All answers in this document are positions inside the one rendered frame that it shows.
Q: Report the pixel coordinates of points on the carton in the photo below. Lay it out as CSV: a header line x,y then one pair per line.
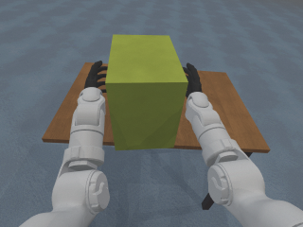
x,y
146,88

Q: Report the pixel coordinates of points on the robot left forearm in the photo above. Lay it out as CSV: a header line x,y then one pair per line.
x,y
85,151

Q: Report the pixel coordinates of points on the left robot upper arm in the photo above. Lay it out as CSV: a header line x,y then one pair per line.
x,y
77,198

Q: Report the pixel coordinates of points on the left robot hand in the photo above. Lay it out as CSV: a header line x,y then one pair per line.
x,y
93,76

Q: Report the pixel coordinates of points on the table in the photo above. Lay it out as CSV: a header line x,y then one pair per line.
x,y
220,92

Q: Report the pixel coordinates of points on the right robot hand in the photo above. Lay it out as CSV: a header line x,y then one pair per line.
x,y
194,84

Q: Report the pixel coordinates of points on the robot right forearm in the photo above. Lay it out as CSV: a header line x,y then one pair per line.
x,y
210,132

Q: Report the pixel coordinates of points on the right robot upper arm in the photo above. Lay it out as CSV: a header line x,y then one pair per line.
x,y
239,187

